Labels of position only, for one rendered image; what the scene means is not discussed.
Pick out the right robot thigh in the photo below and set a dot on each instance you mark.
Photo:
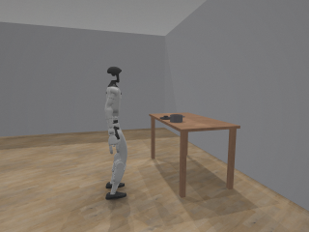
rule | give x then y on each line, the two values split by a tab
122	146

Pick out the right robot upper arm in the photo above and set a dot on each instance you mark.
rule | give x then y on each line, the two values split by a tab
113	93

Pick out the right robot hand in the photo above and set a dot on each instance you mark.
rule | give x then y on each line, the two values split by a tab
113	141

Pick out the robot right forearm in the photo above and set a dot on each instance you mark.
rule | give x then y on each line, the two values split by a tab
109	120

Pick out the table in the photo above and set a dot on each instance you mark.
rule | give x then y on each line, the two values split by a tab
193	122

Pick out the pot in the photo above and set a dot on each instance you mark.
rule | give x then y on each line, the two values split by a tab
176	118

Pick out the humanoid robot head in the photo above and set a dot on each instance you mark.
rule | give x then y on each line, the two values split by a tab
114	71

